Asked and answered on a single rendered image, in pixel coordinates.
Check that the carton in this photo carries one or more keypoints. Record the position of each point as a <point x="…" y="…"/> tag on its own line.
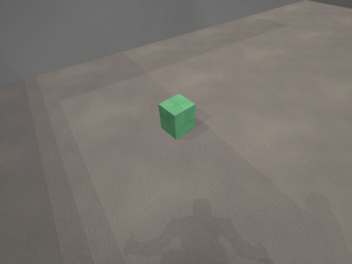
<point x="177" y="115"/>

